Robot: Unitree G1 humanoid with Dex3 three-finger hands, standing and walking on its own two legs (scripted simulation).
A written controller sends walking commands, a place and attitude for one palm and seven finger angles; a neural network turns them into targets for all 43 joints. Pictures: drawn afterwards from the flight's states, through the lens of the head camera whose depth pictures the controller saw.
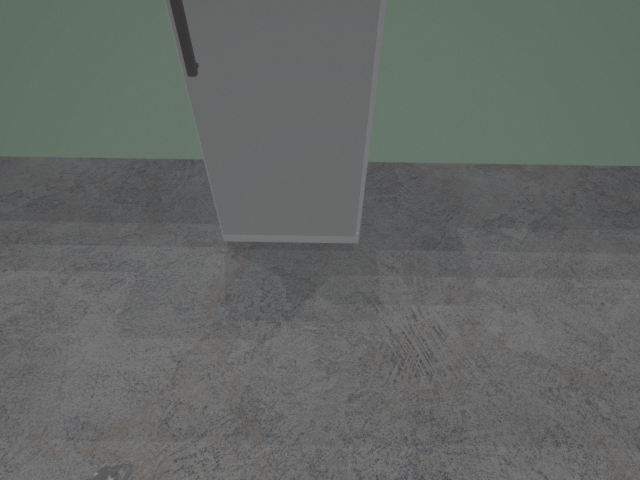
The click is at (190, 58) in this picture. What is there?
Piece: fridge door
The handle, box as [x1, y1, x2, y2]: [170, 0, 198, 76]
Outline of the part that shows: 170,0 188,76 195,76 197,73 196,69 198,65 194,60 181,0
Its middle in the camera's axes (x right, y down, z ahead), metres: -0.36 -0.60 +0.96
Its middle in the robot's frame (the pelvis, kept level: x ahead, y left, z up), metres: +1.12 +0.42 +0.20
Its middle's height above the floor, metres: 0.97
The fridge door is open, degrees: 0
